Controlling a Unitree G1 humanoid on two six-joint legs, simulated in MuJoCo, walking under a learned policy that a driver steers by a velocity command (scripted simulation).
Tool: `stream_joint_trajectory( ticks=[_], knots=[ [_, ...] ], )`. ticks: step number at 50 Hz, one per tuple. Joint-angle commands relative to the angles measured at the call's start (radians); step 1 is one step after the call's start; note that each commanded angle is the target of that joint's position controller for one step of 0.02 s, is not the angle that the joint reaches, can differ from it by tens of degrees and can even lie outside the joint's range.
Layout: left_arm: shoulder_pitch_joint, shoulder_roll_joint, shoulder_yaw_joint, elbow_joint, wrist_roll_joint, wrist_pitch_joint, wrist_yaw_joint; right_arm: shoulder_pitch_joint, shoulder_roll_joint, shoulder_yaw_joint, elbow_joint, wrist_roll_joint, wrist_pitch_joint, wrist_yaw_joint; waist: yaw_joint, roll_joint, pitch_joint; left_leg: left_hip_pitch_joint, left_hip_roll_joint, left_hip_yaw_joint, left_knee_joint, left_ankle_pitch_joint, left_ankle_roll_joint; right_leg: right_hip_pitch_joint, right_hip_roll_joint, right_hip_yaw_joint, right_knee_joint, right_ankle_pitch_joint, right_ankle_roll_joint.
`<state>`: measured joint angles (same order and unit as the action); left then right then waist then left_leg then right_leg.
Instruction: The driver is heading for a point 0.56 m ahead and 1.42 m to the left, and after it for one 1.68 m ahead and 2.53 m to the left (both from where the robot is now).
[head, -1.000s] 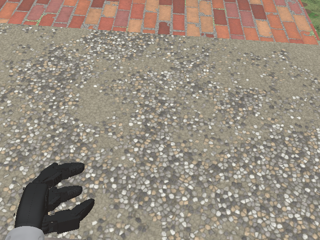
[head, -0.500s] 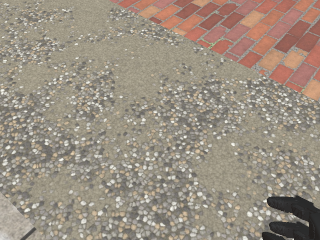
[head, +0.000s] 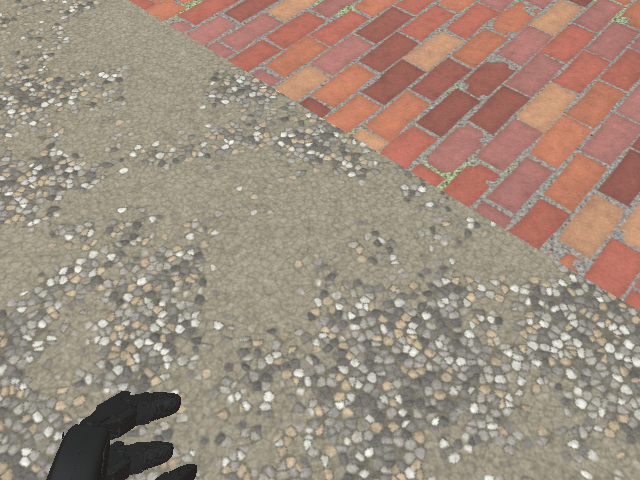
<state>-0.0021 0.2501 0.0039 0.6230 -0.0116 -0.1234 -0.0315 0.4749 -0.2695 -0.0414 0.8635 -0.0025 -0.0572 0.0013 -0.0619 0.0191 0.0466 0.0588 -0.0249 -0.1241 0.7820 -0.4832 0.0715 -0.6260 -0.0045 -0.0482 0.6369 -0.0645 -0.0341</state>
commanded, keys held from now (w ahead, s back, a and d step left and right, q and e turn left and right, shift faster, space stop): w+q+shift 1.00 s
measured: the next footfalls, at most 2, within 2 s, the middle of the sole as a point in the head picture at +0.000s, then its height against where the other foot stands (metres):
left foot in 0.44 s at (245, 407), level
right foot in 0.86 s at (229, 232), level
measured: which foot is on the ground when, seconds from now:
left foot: up 0.00-0.42, down 0.44-0.86, up 0.88-1.00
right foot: down 0.00-0.44, up 0.46-0.84, down 0.86-1.00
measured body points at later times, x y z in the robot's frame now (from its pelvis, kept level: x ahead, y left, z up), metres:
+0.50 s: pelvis +0.45 +0.07 -0.01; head +0.46 +0.09 +0.44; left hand +0.45 +0.36 -0.13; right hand +0.68 -0.16 -0.09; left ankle +0.54 +0.13 -0.70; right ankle +0.26 -0.15 -0.57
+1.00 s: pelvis +0.87 +0.23 +0.03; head +0.87 +0.26 +0.47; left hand +0.75 +0.51 -0.07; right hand +1.16 +0.14 -0.07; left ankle +0.71 +0.20 -0.58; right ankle +1.01 +0.16 -0.70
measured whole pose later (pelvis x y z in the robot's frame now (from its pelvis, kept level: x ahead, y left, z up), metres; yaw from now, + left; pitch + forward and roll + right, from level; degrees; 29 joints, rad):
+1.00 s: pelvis +0.87 +0.23 +0.03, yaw +52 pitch +0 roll -4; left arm 0.20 0.28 0.07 0.66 0.01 -0.11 -0.01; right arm 0.27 -0.31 -0.07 0.69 0.04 -0.03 0.00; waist 0.01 0.03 0.05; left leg -0.45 0.00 -0.08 1.40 -0.36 0.07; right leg -0.32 0.02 -0.02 0.55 -0.23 0.04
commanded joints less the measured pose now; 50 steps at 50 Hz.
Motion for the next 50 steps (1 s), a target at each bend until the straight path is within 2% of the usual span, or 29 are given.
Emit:
stream_joint_trajectory(
  ticks=[1,2,3,5,6,8,10,15,18,20,21,22,23,24,25,26,27,30,34,36,40,41,42,43,44,45,46,48,50],
  knots=[
    [0.496,0.188,0.085,0.063,0.014,0.003,0.009,-0.008,-0.102,-0.006,-0.118,0.083,-0.036,0.003,0.245,-0.308,-0.474,-0.804,0.025,-0.050,0.712,0.099,0.011,1.141,-0.389,0.827,-0.339,-0.757,-0.164],
    [0.429,0.156,0.077,0.071,0.013,0.006,0.015,-0.137,-0.129,-0.011,-0.157,0.078,-0.037,-0.005,0.240,-0.177,-0.297,-0.853,0.067,-0.016,0.700,0.144,0.007,0.981,-0.362,0.652,-0.331,-0.585,-0.129],
    [0.388,0.148,0.075,0.092,0.028,0.006,0.015,-0.219,-0.112,-0.009,-0.182,0.049,-0.038,-0.006,0.211,-0.049,-0.180,-0.828,0.105,0.003,0.651,0.169,0.011,0.799,-0.331,0.519,-0.353,-0.398,-0.115],
    [0.297,0.083,0.059,0.110,0.047,-0.008,0.013,-0.172,-0.074,-0.018,-0.176,0.052,-0.009,0.005,0.103,-0.080,-0.098,-0.707,0.177,-0.016,0.587,0.211,0.013,0.565,-0.288,0.345,-0.396,-0.243,-0.121],
    [0.267,0.065,0.056,0.119,0.032,-0.009,0.010,-0.146,-0.050,-0.018,-0.172,0.061,0.012,0.006,0.075,-0.099,-0.067,-0.696,0.193,-0.009,0.573,0.200,0.012,0.516,-0.281,0.269,-0.428,-0.221,-0.119],
    [0.219,0.075,0.062,0.138,0.008,-0.010,0.006,-0.178,-0.018,-0.013,-0.189,0.057,0.043,0.006,0.044,-0.106,0.030,-0.745,0.226,0.005,0.533,0.197,0.006,0.423,-0.282,0.140,-0.476,-0.125,-0.107],
    [0.188,0.099,0.069,0.138,0.023,-0.009,0.011,-0.226,-0.022,-0.012,-0.212,0.044,0.048,0.006,0.028,-0.075,0.079,-0.780,0.222,0.026,0.457,0.319,-0.003,0.379,-0.238,0.004,-0.505,-0.025,-0.091],
    [0.251,0.178,0.084,0.149,0.021,-0.002,0.035,-0.389,-0.046,-0.011,-0.258,0.036,0.023,0.045,0.080,0.013,0.125,-0.773,0.169,0.161,0.114,0.608,0.024,0.513,-0.194,-0.192,-0.547,0.148,-0.058],
    [0.281,0.257,0.099,0.150,0.016,0.025,0.048,-0.401,-0.096,-0.034,-0.283,0.044,0.012,0.069,0.047,-0.050,0.062,-0.632,0.058,0.289,-0.003,0.587,0.061,0.680,-0.215,-0.238,-0.422,0.761,-0.021],
    [0.236,0.315,0.115,0.127,0.005,0.058,0.054,-0.201,-0.173,-0.074,-0.250,0.062,0.031,0.066,-0.088,-0.152,-0.053,-0.424,-0.017,0.324,0.035,0.421,0.092,0.735,-0.248,-0.237,-0.138,1.186,-0.029],
    [0.181,0.321,0.119,0.103,-0.002,0.064,0.052,0.021,-0.245,-0.110,-0.192,0.056,0.048,0.058,-0.197,-0.159,-0.155,-0.146,-0.037,0.292,0.031,0.358,0.127,0.630,-0.247,-0.208,0.123,1.200,-0.039],
    [0.127,0.266,0.105,0.099,-0.012,0.054,0.045,0.206,-0.289,-0.138,-0.129,0.060,0.061,0.038,-0.283,-0.056,-0.186,0.135,-0.013,0.185,-0.087,0.403,0.175,0.419,-0.147,-0.201,0.523,0.746,0.000],
    [0.164,0.043,0.045,0.054,0.015,0.010,0.029,0.130,-0.314,-0.131,-0.118,0.048,0.062,0.036,-0.117,0.364,-0.084,0.231,0.051,-0.097,-0.143,0.423,0.269,0.029,0.094,-0.113,0.981,-0.472,0.043],
    [0.271,0.026,0.017,-0.032,-0.021,-0.044,0.014,0.022,-0.261,-0.090,-0.194,0.007,0.019,0.043,0.014,0.381,-0.317,0.364,0.250,-0.713,-0.406,-0.068,0.456,-0.227,0.117,0.160,1.095,-0.520,0.012],
    [0.118,0.146,0.036,-0.047,-0.036,-0.072,0.010,0.024,-0.179,-0.082,-0.216,0.010,-0.005,0.046,-0.058,0.153,-0.250,0.280,0.266,-0.788,-0.560,-0.216,0.376,-0.242,0.054,0.207,0.982,-0.408,-0.036],
    [0.064,0.148,0.041,-0.067,-0.047,-0.078,0.013,-0.003,-0.164,-0.076,-0.202,0.008,-0.028,0.054,-0.006,-0.009,-0.117,0.112,0.257,-0.749,-0.592,-0.187,0.332,-0.228,0.023,0.198,0.849,-0.336,-0.048],
    [0.076,0.131,0.038,-0.048,-0.021,-0.069,0.022,-0.064,-0.151,-0.070,-0.208,0.012,-0.044,0.059,0.046,-0.123,-0.080,-0.034,0.228,-0.671,-0.567,-0.102,0.306,-0.142,-0.021,0.211,0.754,-0.290,-0.037],
    [0.125,0.144,0.053,-0.028,0.017,-0.024,0.025,-0.168,-0.136,-0.061,-0.228,0.021,-0.045,0.029,0.119,-0.086,-0.008,-0.289,0.107,-0.439,-0.561,0.118,0.284,0.008,-0.063,0.211,0.541,-0.248,0.035],
    [-0.106,0.055,0.028,-0.114,0.033,-0.011,0.027,-0.126,-0.112,-0.054,-0.201,0.037,-0.027,-0.019,0.027,-0.035,0.068,-0.481,-0.006,-0.242,-0.555,0.283,0.220,0.126,-0.020,0.113,0.116,0.030,0.104],
    [-0.162,0.042,0.033,-0.143,0.015,-0.013,0.020,-0.097,-0.134,-0.064,-0.184,0.036,-0.016,-0.021,-0.023,0.010,0.046,-0.532,-0.016,-0.238,-0.541,0.224,0.177,0.254,0.027,0.086,-0.032,0.169,0.117],
    [-0.155,0.126,0.078,-0.161,-0.031,-0.025,0.022,-0.061,-0.115,-0.072,-0.150,0.054,-0.011,-0.029,-0.022,0.084,0.013,-0.321,0.031,-0.340,-0.414,0.239,0.135,0.285,0.023,0.157,-0.158,0.131,0.114],
    [-0.104,0.154,0.095,-0.153,-0.035,-0.030,0.024,-0.069,-0.117,-0.076,-0.149,0.050,-0.006,-0.030,0.013,0.098,-0.017,-0.265,0.041,-0.347,-0.342,0.367,0.120,0.329,0.026,0.148,-0.162,0.084,0.098],
    [0.048,0.190,0.121,-0.124,-0.038,-0.034,0.029,-0.097,-0.121,-0.077,-0.158,0.036,-0.001,-0.025,0.105,0.105,-0.112,-0.236,0.018,-0.317,-0.178,0.561,0.089,0.477,0.027,0.126,-0.145,0.035,0.073],
    [0.314,0.212,0.134,-0.081,-0.040,-0.026,0.040,-0.168,-0.101,-0.062,-0.195,0.005,0.001,-0.012,0.250,0.112,-0.286,-0.365,0.001,-0.266,0.115,0.605,0.049,0.798,-0.064,0.175,-0.033,-0.060,0.039],
    [0.461,0.284,0.137,-0.051,0.005,-0.020,0.038,0.001,0.061,-0.021,-0.226,0.016,-0.002,-0.004,0.168,-0.271,-0.505,-0.685,-0.113,-0.174,0.521,-0.028,0.007,1.199,-0.329,0.650,-0.124,-0.429,-0.101],
    [0.439,0.282,0.135,-0.039,0.014,-0.021,0.010,0.041,0.005,0.000,-0.252,0.086,-0.006,-0.007,0.136,-0.557,-0.529,-0.888,-0.035,-0.109,0.717,-0.043,0.001,1.214,-0.459,1.098,-0.337,-0.866,-0.179],
    [0.353,0.170,0.117,-0.070,0.011,-0.009,0.019,-0.075,-0.079,-0.017,-0.238,0.084,0.002,-0.016,0.179,-0.378,-0.336,-0.961,0.025,-0.058,0.761,0.069,-0.008,1.072,-0.401,0.962,-0.378,-0.890,-0.147],
    [0.321,0.144,0.105,-0.022,0.028,0.015,0.028,-0.266,-0.112,-0.028,-0.275,0.023,0.003,-0.008,0.179,-0.056,-0.128,-0.903,0.087,0.003,0.693,0.141,-0.005,0.788,-0.309,0.600,-0.357,-0.453,-0.095],
    [0.278,0.100,0.089,0.022,0.034,0.009,0.029,-0.281,-0.083,-0.031,-0.297,0.040,0.016,0.008,0.115,-0.081,-0.051,-0.827,0.154,-0.009,0.609,0.161,0.005,0.620,-0.262,0.408,-0.377,-0.253,-0.088]
  ],
)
